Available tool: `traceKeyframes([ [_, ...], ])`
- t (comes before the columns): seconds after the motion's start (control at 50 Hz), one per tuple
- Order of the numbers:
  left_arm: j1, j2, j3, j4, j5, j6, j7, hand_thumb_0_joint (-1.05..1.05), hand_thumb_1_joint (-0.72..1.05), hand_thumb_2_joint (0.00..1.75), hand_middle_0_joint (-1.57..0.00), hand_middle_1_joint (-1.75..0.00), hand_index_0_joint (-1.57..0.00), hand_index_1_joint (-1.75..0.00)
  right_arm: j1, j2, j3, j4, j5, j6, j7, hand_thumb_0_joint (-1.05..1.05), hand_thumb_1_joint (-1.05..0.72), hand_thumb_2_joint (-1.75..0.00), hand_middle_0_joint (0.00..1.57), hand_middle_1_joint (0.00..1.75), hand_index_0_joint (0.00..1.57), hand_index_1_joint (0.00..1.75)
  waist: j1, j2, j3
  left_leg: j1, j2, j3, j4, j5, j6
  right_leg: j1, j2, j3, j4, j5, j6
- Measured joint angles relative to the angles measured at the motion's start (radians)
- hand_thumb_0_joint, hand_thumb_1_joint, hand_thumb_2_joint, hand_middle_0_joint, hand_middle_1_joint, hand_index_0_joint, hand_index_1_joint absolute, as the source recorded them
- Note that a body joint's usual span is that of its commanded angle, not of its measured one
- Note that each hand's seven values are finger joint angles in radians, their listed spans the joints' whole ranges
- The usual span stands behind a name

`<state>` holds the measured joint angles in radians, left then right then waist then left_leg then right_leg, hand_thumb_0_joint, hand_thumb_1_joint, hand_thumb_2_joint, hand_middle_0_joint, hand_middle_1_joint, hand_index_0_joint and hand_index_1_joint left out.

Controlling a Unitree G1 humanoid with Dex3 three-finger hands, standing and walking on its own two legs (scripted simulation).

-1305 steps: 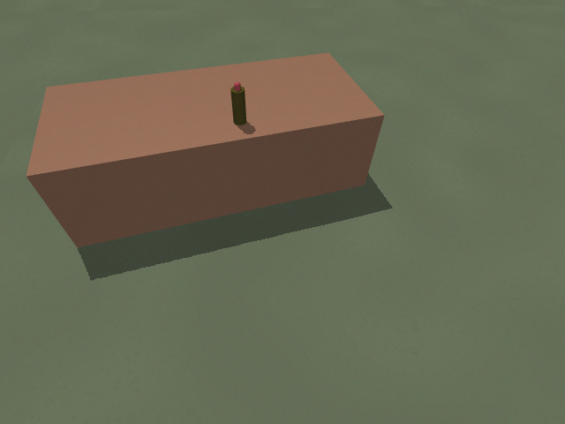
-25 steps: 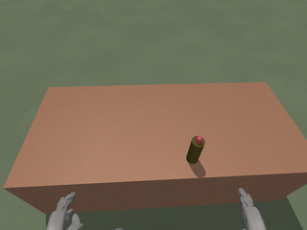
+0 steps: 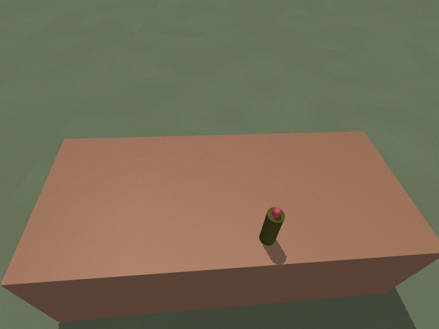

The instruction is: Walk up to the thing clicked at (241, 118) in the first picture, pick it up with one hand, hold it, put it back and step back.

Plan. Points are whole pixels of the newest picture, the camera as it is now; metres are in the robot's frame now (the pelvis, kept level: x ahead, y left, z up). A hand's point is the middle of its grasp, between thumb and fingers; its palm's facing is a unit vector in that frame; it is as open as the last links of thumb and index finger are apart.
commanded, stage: stand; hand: right
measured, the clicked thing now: (272, 224) +0.48 -0.18 -0.26
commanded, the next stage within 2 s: step back in 1.96 s
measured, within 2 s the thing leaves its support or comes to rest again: neither
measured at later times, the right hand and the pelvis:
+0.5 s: hand out of the picture +0.04 -0.24 -0.14, palm faces +0.01 +0.94 -0.35, open 7.4 cm; pelvis -0.02 +0.01 +0.02, yaw +0 degrees
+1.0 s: hand out of the picture +0.05 -0.23 -0.14, palm faces +0.01 +0.94 -0.35, open 7.4 cm; pelvis -0.01 +0.02 +0.02, yaw +0 degrees
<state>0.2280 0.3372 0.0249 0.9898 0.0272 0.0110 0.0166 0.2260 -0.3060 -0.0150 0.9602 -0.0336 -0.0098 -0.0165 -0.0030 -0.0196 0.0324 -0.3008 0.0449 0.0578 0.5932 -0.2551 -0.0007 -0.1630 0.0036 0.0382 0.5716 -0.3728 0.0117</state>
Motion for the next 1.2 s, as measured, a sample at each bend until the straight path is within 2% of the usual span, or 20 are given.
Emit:
traceKeyframes([
  [0.16, -0.035, -0.014, -0.012, 0.063, -0.005, -0.002, -0.006, 0.01, 0.9, 0.9, -0.2, -0.3, -0.2, -0.3, -0.043, 0.008, 0.008, 0.096, 0.01, -0.003, 0.001, 0.0, -0.88, -0.89, 0.21, 0.3, 0.2, 0.3, -0.005, -0.012, 0.01, 0.071, -0.006, 0.004, -0.112, 0.063, 0.003, 0.071, -0.005, 0.002, -0.118, 0.069, 0.006],
  [0.44, -0.058, -0.001, -0.015, 0.139, -0.006, -0.008, -0.01, 0.01, 0.9, 0.9, -0.2, -0.3, -0.2, -0.3, -0.082, -0.003, 0.002, 0.181, 0.017, -0.002, 0.007, 0.0, -0.91, -0.9, 0.21, 0.3, 0.2, 0.3, -0.005, -0.011, 0.022, 0.114, -0.014, 0.009, -0.2, 0.12, 0.009, 0.112, -0.012, 0.005, -0.205, 0.127, 0.015],
  [1.2, -0.08, 0.01, -0.023, 0.152, -0.013, -0.014, -0.011, 0.01, 0.9, 0.9, -0.2, -0.3, -0.2, -0.3, -0.12, -0.017, 0.005, 0.209, 0.026, -0.001, 0.018, 0.0, -0.91, -0.9, 0.21, 0.3, 0.2, 0.3, -0.011, -0.014, 0.021, 0.129, -0.036, 0.019, -0.238, 0.118, 0.022, 0.128, -0.035, 0.011, -0.248, 0.129, 0.03],
])
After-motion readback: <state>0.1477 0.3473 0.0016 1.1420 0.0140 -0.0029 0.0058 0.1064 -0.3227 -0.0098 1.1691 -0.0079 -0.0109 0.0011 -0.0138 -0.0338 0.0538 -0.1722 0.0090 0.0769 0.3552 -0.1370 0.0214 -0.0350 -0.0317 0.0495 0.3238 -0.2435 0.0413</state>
